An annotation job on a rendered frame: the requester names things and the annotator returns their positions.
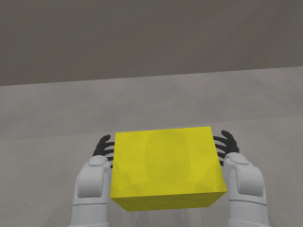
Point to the robot left forearm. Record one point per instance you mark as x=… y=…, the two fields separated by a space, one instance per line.
x=91 y=194

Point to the left robot hand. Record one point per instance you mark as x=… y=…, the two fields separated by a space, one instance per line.
x=101 y=146

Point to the right robot hand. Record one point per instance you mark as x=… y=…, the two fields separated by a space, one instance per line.
x=230 y=144

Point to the carton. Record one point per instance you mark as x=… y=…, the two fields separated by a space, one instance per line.
x=166 y=169

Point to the robot right forearm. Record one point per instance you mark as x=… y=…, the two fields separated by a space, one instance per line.
x=246 y=192

